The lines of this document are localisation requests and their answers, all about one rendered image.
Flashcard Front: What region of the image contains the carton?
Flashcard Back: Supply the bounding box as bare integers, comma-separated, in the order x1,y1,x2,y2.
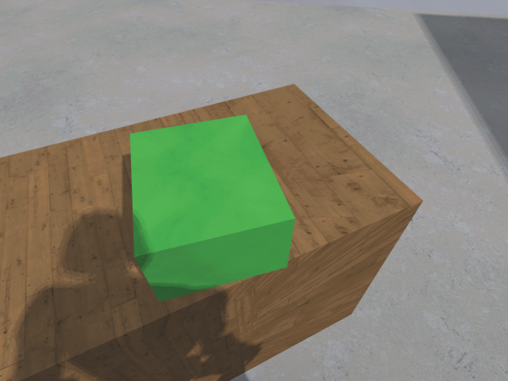
130,114,295,302

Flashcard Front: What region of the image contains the pedestal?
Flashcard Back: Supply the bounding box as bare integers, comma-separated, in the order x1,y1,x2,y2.
0,84,423,381

